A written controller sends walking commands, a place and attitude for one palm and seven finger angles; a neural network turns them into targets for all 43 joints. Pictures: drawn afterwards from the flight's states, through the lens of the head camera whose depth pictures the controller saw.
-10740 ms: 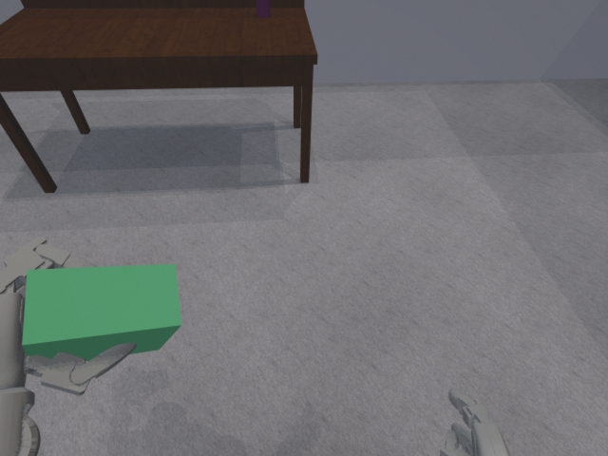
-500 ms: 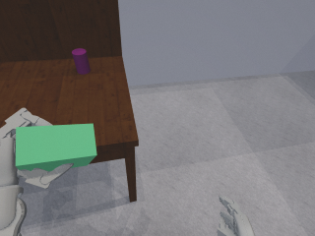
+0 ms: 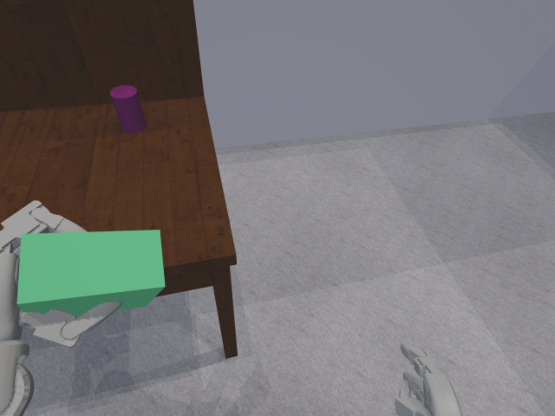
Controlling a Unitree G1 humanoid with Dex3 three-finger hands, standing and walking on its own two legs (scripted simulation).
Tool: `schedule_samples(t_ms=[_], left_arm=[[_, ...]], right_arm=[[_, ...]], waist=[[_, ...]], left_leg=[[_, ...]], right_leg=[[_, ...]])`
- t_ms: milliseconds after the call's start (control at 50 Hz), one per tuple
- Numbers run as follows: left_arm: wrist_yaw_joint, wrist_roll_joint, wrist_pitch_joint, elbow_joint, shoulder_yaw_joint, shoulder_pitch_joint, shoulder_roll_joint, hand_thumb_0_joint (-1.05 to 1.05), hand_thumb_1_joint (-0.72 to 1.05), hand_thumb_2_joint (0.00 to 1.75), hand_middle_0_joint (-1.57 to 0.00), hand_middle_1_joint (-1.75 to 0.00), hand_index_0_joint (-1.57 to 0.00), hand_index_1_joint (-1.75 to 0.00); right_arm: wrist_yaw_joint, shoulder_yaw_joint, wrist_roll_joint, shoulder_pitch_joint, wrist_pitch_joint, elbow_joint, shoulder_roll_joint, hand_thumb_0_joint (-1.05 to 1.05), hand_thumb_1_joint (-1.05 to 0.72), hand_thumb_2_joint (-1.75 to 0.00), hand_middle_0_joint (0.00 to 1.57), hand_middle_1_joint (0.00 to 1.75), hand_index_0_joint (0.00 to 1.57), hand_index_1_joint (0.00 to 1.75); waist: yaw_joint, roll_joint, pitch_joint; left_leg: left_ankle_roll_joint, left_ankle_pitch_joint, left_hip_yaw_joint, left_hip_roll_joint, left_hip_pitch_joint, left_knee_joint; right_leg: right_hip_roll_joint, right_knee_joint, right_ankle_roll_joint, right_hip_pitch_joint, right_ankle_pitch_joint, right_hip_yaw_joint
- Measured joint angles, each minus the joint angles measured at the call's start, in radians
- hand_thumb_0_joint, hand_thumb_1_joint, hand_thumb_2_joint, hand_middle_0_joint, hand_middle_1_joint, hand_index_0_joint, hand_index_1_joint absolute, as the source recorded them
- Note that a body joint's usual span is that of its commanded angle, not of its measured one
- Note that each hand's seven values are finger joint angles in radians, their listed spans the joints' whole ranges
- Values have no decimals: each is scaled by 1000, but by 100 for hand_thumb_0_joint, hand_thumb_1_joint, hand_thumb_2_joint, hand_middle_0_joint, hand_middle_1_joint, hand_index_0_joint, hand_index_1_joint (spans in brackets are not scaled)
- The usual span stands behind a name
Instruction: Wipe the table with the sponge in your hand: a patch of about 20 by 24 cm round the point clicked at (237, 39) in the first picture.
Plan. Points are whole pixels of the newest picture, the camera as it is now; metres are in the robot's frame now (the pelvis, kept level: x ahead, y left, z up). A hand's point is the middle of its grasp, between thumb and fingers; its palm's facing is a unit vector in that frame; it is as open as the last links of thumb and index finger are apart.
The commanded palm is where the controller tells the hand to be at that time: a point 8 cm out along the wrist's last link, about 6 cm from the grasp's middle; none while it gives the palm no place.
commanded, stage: look again from close up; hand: left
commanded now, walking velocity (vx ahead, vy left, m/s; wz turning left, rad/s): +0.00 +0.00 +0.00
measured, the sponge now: (114, 274) +0.23 +0.21 +0.13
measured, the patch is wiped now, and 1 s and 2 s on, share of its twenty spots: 0.00 0.00 0.00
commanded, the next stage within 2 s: shuffle to correct the standing spot in 0.26 s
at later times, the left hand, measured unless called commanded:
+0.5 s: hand (78, 281) +0.21 +0.24 +0.15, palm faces +0.40 -0.85 -0.36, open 9.9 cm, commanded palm +0.16 +0.27 +0.17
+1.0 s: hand (82, 247) +0.25 +0.25 +0.16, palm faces +0.34 -0.85 -0.40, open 9.9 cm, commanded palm +0.20 +0.29 +0.17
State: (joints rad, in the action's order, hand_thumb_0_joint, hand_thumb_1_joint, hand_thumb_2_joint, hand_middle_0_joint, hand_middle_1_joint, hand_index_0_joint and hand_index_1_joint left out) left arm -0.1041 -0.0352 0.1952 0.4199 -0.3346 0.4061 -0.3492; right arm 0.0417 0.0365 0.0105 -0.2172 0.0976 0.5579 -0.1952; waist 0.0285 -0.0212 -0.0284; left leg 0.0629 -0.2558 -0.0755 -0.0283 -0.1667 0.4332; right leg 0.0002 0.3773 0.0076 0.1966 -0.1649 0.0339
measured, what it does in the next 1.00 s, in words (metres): stands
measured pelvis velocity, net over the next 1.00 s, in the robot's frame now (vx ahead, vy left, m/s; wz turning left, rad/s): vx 0.02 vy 0.02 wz -0.05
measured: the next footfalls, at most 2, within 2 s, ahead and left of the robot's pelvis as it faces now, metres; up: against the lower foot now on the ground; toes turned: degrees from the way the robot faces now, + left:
left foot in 1.40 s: +0.12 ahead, +0.22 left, +0.00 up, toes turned -5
right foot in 1.92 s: +0.05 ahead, +0.05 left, +0.00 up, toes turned -15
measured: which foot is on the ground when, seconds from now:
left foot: down 0.00-1.00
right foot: down 0.00-1.00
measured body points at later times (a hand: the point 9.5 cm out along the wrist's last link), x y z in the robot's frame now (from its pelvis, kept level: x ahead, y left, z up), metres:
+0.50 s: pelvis +0.00 -0.01 +0.00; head +0.00 +0.00 +0.45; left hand +0.18 +0.28 +0.17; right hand +0.18 -0.24 -0.07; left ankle -0.01 +0.07 -0.74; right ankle +0.02 -0.13 -0.74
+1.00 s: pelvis +0.02 +0.02 -0.02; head +0.03 +0.02 +0.43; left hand +0.22 +0.29 +0.18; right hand +0.18 -0.22 -0.10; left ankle -0.01 +0.07 -0.74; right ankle +0.02 -0.13 -0.74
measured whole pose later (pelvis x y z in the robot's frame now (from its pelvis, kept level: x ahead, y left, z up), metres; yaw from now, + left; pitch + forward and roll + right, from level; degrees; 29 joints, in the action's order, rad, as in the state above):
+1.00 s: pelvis +0.02 +0.02 -0.02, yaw -3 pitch -1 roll -1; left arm -0.12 -0.05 0.22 0.47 -0.36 0.44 -0.38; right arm 0.02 0.01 -0.01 -0.21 0.02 0.55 -0.21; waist 0.00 0.01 -0.02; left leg 0.07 -0.42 -0.14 -0.04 -0.23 0.65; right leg -0.02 0.66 0.03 0.31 -0.33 -0.03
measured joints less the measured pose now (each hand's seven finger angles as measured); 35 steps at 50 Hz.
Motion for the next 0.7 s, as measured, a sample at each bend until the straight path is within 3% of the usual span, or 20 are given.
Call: schedule_samples(t_ms=[440,700], left_arm=[[-7,-1,-13,-23,13,15,9,-1,-49,102,-77,-134,-77,-134],[-13,1,5,-10,8,42,-3,-1,-49,103,-76,-134,-77,-134]], right_arm=[[10,-9,-3,-8,-23,-1,-13,1,-90,-90,20,30,20,30],[-1,-30,2,-13,-42,-4,-46,2,-90,-90,20,30,20,30]], waist=[[-2,23,23],[-20,29,43]], left_leg=[[-10,17,9,9,2,-21],[8,-56,-16,8,-34,80]], right_leg=[[10,-28,-13,-7,17,8],[6,84,-2,43,-50,-16]])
